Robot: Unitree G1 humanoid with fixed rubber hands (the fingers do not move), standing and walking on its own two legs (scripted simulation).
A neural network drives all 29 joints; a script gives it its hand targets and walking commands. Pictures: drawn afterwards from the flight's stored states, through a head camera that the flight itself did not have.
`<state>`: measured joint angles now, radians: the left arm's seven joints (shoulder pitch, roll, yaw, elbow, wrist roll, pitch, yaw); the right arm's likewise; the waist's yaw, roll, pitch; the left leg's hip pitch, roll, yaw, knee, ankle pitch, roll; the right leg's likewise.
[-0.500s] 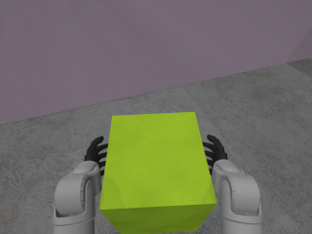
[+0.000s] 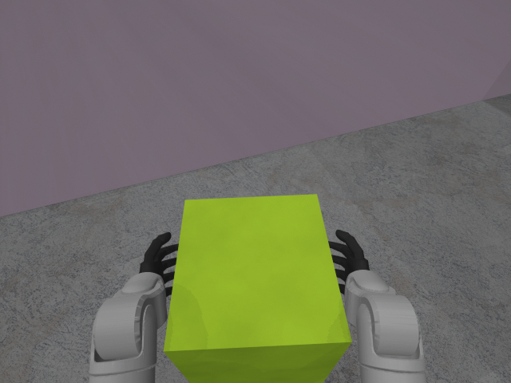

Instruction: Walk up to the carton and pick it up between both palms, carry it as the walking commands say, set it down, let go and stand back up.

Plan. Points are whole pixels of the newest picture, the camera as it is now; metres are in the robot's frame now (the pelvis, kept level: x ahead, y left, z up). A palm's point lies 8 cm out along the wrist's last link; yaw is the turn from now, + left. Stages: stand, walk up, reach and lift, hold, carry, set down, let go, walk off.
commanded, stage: carry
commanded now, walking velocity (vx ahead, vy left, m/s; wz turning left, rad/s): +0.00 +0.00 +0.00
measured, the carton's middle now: (255, 298) +0.28 +0.01 +0.01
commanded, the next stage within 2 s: none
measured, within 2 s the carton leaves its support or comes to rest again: neither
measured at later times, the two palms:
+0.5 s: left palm (185, 253) +0.33 +0.13 +0.05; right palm (362, 253) +0.34 -0.16 +0.04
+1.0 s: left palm (179, 275) +0.30 +0.13 +0.02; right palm (357, 269) +0.32 -0.16 +0.03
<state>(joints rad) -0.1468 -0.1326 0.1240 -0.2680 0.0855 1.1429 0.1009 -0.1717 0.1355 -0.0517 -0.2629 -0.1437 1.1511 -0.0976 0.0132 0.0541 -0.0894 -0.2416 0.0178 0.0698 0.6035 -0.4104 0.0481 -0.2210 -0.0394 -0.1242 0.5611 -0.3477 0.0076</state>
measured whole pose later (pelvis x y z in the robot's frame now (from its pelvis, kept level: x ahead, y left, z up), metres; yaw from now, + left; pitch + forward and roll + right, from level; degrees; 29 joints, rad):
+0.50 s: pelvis +0.07 -0.03 -0.01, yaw +2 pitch +2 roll -1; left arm -0.16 -0.13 0.11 -0.16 0.12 1.09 0.08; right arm -0.16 0.13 -0.08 -0.18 -0.15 1.10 -0.08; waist -0.01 0.03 -0.04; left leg -0.17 0.02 0.04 0.58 -0.44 0.01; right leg -0.36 0.01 -0.14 0.62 -0.30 -0.07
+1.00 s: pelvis +0.05 -0.03 -0.01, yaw +2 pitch +1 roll +0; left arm -0.06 -0.13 0.09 -0.06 0.10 0.82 0.09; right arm -0.07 0.13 -0.05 -0.06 -0.14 0.83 -0.09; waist 0.01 0.01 -0.03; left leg -0.18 0.00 0.04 0.59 -0.43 0.01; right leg -0.37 -0.01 -0.14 0.63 -0.29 -0.07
